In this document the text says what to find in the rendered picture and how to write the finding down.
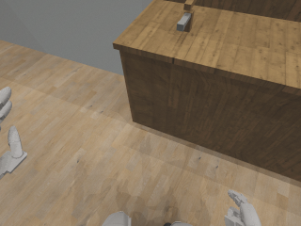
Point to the tap lever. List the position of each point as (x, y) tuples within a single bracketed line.
[(183, 21)]

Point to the robot left hand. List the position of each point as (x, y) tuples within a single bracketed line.
[(10, 160)]

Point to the counter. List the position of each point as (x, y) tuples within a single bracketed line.
[(229, 82)]

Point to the robot left thigh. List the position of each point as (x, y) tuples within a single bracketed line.
[(118, 219)]

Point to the robot right hand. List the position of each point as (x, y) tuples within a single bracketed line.
[(246, 216)]

